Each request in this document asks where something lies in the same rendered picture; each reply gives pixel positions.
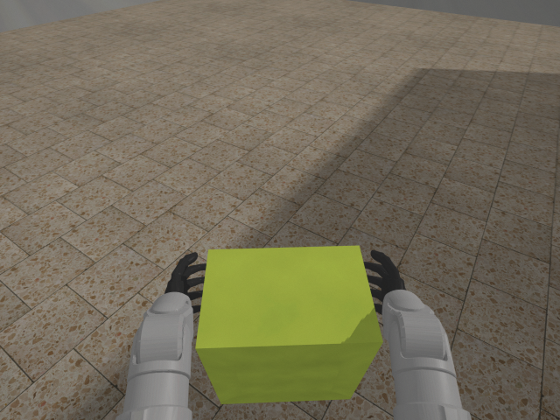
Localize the robot right forearm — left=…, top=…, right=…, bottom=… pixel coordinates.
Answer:
left=382, top=290, right=472, bottom=420

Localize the robot right hand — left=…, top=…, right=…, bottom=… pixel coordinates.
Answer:
left=364, top=250, right=406, bottom=315

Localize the carton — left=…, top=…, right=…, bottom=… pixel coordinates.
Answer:
left=195, top=246, right=383, bottom=404

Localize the robot left forearm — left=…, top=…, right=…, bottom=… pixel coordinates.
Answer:
left=115, top=292, right=194, bottom=420

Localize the robot left hand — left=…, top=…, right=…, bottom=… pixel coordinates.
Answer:
left=164, top=252, right=207, bottom=313

